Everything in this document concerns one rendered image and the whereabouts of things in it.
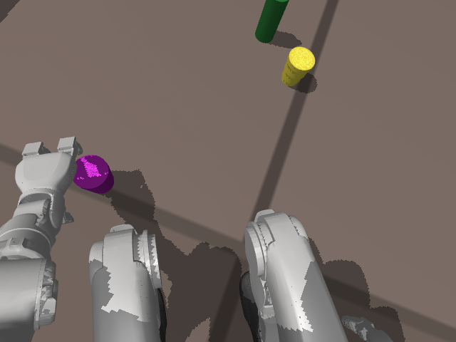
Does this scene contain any right robot foot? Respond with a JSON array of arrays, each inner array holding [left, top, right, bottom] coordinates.
[[239, 271, 261, 342]]

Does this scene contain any right robot hand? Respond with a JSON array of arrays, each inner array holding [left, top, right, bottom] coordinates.
[[341, 316, 393, 342]]

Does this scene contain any left robot arm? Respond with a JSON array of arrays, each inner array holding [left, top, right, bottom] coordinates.
[[0, 188, 65, 342]]

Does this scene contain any left robot hand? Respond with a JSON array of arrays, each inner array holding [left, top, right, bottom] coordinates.
[[15, 136, 83, 224]]

